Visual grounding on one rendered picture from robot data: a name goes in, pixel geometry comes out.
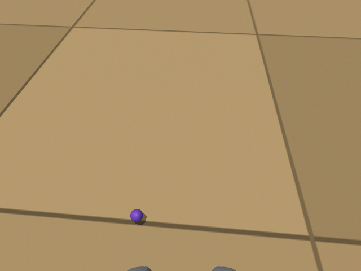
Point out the ball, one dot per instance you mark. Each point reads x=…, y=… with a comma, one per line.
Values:
x=136, y=215

